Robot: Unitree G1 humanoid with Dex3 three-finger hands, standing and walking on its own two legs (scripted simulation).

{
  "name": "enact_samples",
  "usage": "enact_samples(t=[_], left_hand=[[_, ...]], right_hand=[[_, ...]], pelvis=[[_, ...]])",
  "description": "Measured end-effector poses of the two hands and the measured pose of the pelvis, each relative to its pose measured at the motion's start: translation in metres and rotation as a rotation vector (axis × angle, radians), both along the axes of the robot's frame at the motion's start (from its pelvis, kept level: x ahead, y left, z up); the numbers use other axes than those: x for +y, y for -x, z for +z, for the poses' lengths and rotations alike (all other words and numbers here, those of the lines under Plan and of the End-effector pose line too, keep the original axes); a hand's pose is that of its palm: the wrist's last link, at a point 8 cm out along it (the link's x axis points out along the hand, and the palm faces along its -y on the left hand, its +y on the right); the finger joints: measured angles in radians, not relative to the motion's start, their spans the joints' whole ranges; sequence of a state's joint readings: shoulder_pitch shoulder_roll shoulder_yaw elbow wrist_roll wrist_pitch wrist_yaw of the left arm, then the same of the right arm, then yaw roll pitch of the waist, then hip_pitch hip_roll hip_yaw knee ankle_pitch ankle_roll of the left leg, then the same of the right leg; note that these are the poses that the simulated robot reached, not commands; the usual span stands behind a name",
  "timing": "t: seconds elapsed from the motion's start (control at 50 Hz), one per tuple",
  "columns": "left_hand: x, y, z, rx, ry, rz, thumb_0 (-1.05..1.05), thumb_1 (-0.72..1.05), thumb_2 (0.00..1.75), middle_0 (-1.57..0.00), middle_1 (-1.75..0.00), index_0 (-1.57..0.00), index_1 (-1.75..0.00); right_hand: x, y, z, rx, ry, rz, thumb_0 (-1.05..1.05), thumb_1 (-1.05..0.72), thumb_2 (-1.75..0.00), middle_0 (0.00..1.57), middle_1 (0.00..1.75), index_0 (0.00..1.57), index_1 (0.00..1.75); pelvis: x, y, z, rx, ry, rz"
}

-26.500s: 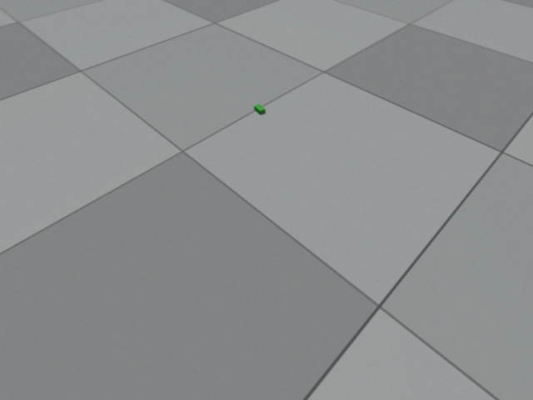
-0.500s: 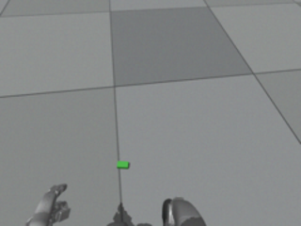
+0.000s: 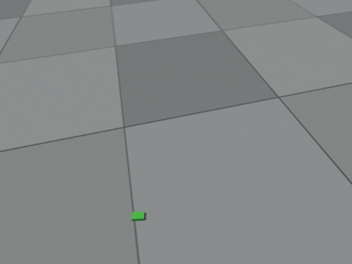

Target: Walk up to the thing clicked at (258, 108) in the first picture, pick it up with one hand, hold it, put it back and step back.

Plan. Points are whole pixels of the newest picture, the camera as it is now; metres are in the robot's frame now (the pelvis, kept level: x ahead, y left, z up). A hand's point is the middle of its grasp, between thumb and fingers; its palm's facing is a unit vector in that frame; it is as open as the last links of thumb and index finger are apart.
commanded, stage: stand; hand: left
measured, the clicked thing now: (138, 216) +0.50 +0.25 -0.75
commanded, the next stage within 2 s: none
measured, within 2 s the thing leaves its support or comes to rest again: neither
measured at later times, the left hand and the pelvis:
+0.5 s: hand out of the picture +0.12 +0.26 -0.14, palm faces -0.04 -0.94 -0.33, open 7.4 cm; pelvis +0.02 +0.01 +0.01, yaw -1 degrees
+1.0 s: hand out of the picture +0.09 +0.27 -0.14, palm faces -0.03 -0.94 -0.34, open 7.4 cm; pelvis +0.02 +0.01 +0.02, yaw -1 degrees
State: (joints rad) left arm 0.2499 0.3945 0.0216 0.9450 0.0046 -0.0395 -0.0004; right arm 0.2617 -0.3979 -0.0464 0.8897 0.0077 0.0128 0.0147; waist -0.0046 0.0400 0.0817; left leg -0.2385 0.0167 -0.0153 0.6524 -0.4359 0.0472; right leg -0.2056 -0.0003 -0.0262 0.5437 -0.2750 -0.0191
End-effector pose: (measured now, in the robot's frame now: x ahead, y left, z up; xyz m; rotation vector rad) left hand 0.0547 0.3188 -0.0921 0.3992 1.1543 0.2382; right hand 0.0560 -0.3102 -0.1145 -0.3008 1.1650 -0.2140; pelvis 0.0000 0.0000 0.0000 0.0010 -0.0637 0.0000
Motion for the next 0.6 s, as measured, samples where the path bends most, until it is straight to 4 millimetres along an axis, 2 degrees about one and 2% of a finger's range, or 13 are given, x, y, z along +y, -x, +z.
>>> enact_samples(t=[0.14,0.26,0.38,0.6], left_hand=[[-0.028,-0.05,-0.004,-0.087,0.086,-0.039,0.01,0.9,0.9,-0.21,-0.3,-0.2,-0.3],[-0.036,-0.072,-0.007,-0.089,0.129,-0.061,0.0,0.9,0.9,-0.21,-0.3,-0.2,-0.3],[-0.027,-0.07,-0.011,-0.045,0.123,-0.04,0.0,0.9,0.9,-0.21,-0.3,-0.2,-0.3],[-0.005,-0.042,-0.012,0.062,0.081,0.012,0.01,0.9,0.9,-0.21,-0.3,-0.2,-0.3]], right_hand=[[0.023,-0.027,0.003,-0.035,-0.046,0.034,0.01,-0.91,-0.9,0.2,0.3,0.21,0.3],[0.028,-0.035,0.011,-0.031,-0.036,0.029,0.01,-0.9,-0.9,0.2,0.3,0.21,0.3],[0.023,-0.033,0.015,0.005,-0.008,0.008,0.01,-0.9,-0.9,0.2,0.3,0.21,0.3],[0.021,-0.033,0.014,0.054,0.005,-0.004,0.01,-0.9,-0.9,0.2,0.3,0.21,0.3]], pelvis=[[0.001,-0.004,0.005,0.002,-0.002,-0.001],[0.004,-0.011,0.011,0.01,-0.001,-0.007],[0.008,-0.014,0.013,0.016,-0.001,-0.012],[0.012,-0.018,0.015,0.028,0.0,-0.016]])
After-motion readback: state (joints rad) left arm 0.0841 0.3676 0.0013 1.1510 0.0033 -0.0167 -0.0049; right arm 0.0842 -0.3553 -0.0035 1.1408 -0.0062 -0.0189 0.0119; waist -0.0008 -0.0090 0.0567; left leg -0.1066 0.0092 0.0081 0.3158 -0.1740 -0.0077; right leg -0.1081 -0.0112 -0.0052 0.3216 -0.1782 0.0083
